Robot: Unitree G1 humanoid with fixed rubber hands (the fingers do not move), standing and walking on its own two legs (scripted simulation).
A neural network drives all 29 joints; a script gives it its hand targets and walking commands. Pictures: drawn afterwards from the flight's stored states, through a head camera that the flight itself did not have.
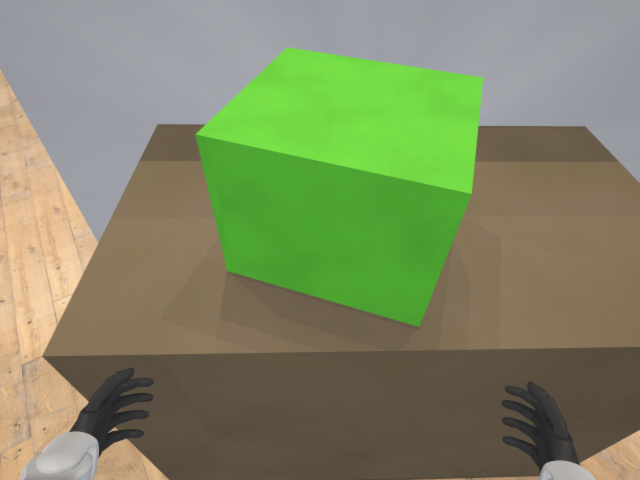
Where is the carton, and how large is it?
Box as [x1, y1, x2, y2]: [195, 47, 482, 326]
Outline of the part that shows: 287,47 195,134 227,270 418,326 471,193 482,77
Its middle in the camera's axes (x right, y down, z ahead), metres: +0.05 -0.09 +0.61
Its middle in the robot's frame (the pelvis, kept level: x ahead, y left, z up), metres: +0.52 +0.01 +0.10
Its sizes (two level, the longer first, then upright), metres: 0.314 0.288 0.252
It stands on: a pedestal, 0.75 m high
